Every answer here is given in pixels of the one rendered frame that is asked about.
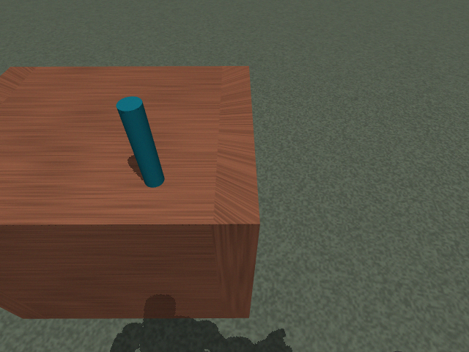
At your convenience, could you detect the can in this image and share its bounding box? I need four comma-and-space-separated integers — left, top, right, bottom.
116, 97, 164, 188

